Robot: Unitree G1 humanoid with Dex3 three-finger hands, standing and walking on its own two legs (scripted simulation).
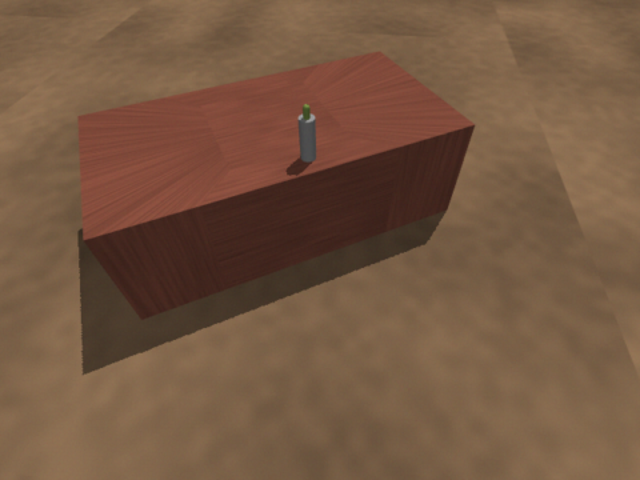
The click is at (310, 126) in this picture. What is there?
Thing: necked bottle
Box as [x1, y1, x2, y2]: [298, 104, 315, 161]
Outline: 305,104 303,105 303,113 298,117 300,154 302,160 311,161 315,158 315,124 314,116 309,113 309,106
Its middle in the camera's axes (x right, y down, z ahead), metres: -0.05 -0.33 +1.24
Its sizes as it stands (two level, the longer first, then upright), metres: 0.054 0.054 0.198
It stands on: a support 0.45 m high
